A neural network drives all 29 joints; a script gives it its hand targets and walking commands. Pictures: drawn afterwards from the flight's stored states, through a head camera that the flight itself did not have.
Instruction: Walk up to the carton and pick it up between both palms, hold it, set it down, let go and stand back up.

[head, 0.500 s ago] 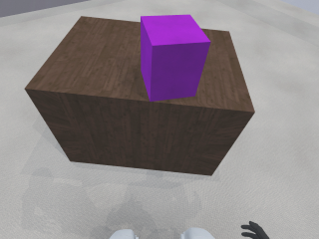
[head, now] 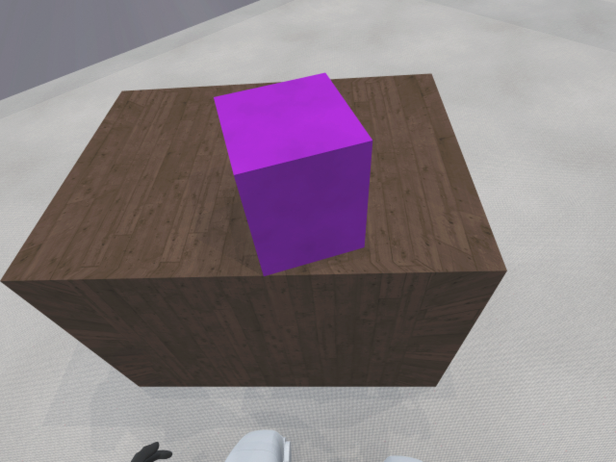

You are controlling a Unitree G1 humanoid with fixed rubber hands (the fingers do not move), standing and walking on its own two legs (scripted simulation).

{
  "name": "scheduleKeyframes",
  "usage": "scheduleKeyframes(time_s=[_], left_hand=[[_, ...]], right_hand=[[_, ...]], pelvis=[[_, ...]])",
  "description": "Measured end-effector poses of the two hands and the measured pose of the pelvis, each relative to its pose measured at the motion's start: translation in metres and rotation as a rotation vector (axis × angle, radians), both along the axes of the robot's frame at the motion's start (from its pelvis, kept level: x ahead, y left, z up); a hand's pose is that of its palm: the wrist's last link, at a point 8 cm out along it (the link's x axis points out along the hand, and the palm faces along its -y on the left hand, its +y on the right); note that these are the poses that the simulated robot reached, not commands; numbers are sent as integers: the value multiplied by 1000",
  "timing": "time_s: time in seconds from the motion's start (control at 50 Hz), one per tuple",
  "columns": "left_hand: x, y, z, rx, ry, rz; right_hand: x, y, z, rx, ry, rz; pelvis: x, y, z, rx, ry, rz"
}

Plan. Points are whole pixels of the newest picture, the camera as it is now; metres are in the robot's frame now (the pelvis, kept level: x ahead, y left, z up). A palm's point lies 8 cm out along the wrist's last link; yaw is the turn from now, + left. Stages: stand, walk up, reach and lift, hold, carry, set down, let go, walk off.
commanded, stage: walk up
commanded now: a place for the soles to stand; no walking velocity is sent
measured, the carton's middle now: (293, 177) +0.56 +0.06 +0.02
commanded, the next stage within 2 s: none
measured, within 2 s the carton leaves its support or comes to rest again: neither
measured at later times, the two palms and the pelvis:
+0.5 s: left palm (143, 403) +0.21 +0.29 -0.12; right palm (502, 415) +0.19 -0.23 -0.09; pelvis +0.12 +0.04 +0.00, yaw +0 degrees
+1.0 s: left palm (158, 359) +0.27 +0.27 -0.09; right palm (504, 385) +0.23 -0.25 -0.10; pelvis +0.15 +0.01 +0.00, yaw +2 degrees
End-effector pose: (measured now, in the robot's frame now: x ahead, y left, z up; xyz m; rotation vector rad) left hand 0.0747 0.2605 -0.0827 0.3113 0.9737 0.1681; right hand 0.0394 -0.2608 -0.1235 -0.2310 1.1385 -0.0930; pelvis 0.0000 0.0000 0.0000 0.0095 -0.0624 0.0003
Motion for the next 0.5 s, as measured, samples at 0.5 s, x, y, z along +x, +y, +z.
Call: scheduleKeyframes(time_s=[0.5], left_hand=[[136,30,-37,-104,89,-37]], right_hand=[[153,32,38,-118,-119,-36]], pelvis=[[122,36,-1,-10,16,-8]])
